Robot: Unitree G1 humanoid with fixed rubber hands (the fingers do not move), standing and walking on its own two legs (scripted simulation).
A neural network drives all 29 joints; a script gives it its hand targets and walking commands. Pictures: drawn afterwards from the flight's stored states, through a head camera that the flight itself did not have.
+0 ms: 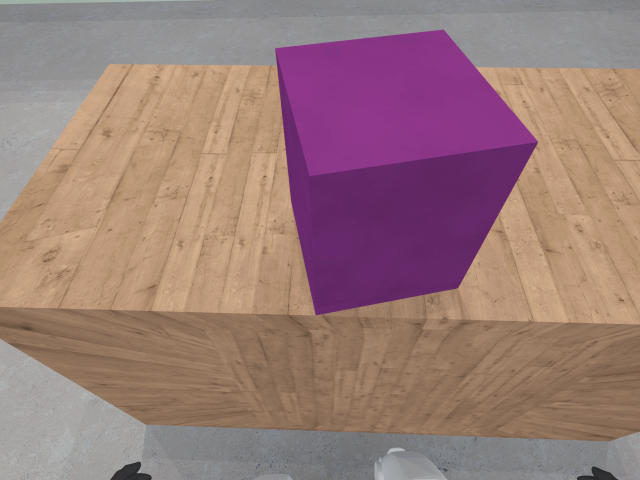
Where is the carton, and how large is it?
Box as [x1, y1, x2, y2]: [275, 30, 537, 314]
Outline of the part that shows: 443,30 275,48 291,202 316,314 458,287 537,143 534,137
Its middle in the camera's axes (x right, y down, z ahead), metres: +0.07 -0.08 +0.48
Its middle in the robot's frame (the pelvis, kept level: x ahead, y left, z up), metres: +0.45 -0.03 +0.12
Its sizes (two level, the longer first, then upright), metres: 0.210 0.200 0.250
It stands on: a pedestal, 0.74 m high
